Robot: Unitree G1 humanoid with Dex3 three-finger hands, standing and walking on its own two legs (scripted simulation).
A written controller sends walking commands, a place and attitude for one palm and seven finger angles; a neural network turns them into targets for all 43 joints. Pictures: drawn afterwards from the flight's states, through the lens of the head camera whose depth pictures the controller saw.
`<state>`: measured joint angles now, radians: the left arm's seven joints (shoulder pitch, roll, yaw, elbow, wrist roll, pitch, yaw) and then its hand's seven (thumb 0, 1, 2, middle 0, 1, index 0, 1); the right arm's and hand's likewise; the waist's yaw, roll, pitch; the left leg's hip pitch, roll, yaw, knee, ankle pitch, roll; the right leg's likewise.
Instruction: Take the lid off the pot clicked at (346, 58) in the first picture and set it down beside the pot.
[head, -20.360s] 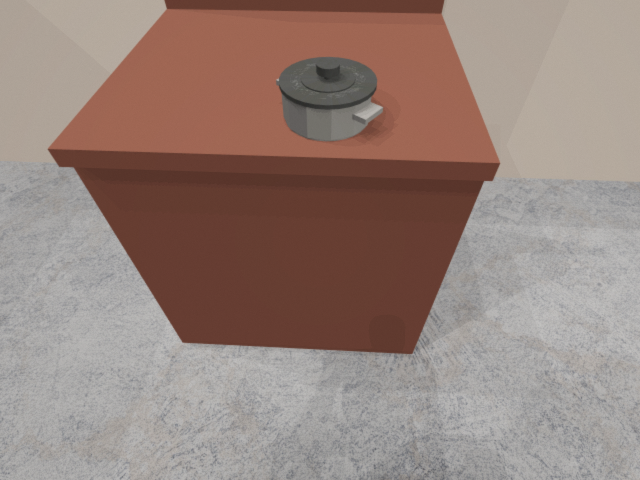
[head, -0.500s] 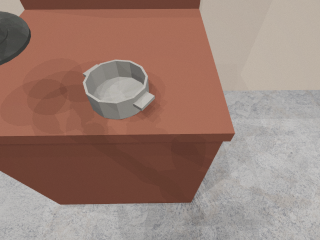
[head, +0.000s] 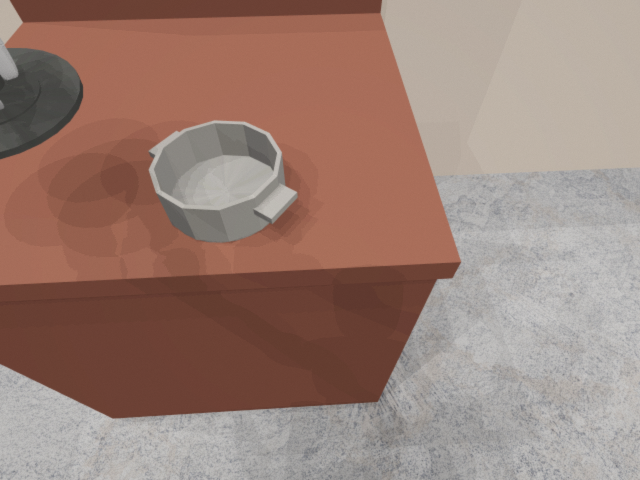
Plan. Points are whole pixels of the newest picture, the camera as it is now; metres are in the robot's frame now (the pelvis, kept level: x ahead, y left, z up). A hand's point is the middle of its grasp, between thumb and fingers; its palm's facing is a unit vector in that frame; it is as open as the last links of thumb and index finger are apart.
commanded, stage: lower the lid onto the table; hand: left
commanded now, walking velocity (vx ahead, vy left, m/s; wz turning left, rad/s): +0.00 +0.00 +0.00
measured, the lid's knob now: out of the picture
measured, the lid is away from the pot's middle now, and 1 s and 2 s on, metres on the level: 0.22 0.23 0.24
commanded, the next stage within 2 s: open the fingers wide in 2.00 s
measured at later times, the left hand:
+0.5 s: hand out of the picture +0.45 +0.33 +0.23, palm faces -0.29 -0.19 -0.94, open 7.1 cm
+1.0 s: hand out of the picture +0.45 +0.33 +0.20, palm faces -0.34 -0.18 -0.92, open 7.1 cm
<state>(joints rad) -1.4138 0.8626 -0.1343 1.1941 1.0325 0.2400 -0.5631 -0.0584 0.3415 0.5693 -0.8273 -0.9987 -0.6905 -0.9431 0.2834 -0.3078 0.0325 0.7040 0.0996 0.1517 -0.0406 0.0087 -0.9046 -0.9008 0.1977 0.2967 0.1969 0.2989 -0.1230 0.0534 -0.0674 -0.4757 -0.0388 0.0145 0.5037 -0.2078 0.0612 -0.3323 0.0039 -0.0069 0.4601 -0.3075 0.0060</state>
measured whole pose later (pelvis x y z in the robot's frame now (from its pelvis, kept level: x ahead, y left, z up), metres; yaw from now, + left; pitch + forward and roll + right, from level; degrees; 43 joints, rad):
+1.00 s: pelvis -0.01 +0.01 +0.00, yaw +0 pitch +10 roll -2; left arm -1.27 0.85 -0.11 1.19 1.00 0.11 -0.52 -0.06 0.35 0.57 -0.83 -1.00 -0.69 -0.94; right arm 0.30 -0.31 0.02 0.70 0.11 0.17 -0.06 0.01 -0.90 -0.90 0.20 0.30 0.20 0.30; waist -0.12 0.04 -0.06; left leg -0.53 -0.03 0.01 0.57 -0.22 0.07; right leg -0.37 0.01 -0.01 0.50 -0.31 0.01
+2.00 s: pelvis -0.01 +0.02 -0.02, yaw -1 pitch +13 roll -3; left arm -1.20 0.87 -0.07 1.25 0.99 0.01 -0.48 -0.05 0.35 0.57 -0.83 -1.00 -0.69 -0.95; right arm 0.34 -0.30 0.02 0.70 0.11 0.16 -0.09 0.01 -0.90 -0.90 0.20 0.30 0.20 0.30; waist -0.14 0.04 -0.08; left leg -0.64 -0.01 0.02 0.68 -0.27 0.08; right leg -0.48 0.03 0.00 0.58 -0.34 0.02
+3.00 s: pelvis -0.02 +0.02 -0.02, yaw -2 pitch +14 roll -4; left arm -1.11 0.86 -0.06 1.11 1.00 -0.09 -0.43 0.00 -0.01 0.85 -0.52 -0.72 -0.50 -0.70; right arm 0.34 -0.29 0.02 0.67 0.11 0.23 -0.09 0.01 -0.90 -0.90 0.20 0.30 0.20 0.30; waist -0.13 0.04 -0.08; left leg -0.68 -0.02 0.02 0.71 -0.28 0.09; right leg -0.51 0.03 0.00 0.62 -0.35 0.02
